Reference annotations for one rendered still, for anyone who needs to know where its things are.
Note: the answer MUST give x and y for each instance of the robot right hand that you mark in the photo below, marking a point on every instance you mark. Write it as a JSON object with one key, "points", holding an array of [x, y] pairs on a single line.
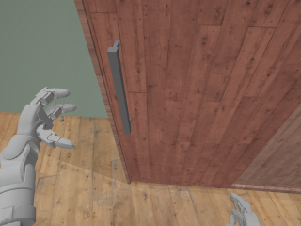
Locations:
{"points": [[245, 217]]}

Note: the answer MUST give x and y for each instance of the handle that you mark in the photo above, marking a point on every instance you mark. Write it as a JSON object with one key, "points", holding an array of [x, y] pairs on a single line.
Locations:
{"points": [[115, 66]]}

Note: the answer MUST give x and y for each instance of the wardrobe door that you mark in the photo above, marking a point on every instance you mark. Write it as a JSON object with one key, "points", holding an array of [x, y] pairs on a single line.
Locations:
{"points": [[207, 82], [278, 163]]}

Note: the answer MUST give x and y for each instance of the left robot forearm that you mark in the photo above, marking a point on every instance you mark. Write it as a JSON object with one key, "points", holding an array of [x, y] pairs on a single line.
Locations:
{"points": [[18, 181]]}

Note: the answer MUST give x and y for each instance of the robot left hand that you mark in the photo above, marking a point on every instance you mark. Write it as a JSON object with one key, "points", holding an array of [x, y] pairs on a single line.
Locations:
{"points": [[33, 117]]}

